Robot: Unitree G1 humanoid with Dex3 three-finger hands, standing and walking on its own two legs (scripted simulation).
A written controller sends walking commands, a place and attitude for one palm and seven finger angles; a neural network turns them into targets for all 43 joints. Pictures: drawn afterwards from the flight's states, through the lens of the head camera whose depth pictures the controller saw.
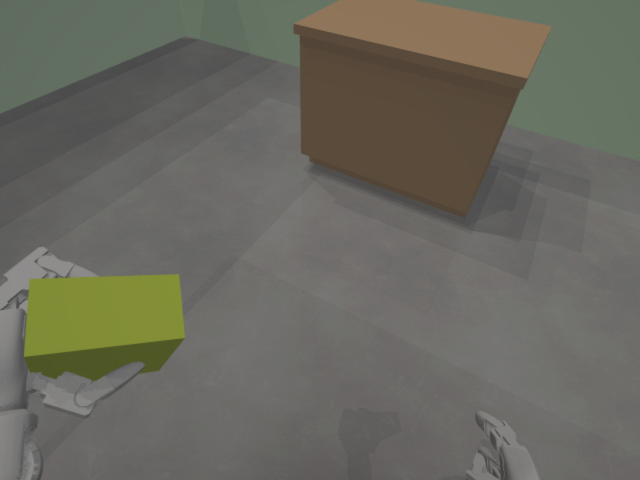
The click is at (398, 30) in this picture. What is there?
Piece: table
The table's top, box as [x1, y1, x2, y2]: [293, 0, 551, 89]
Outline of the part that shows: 293,24 294,33 522,89 551,27 537,23 414,0 339,0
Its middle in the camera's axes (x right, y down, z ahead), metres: +0.43 -0.86 +1.60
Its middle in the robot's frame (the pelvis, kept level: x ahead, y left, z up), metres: +1.79 -0.34 -0.07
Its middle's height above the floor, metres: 0.70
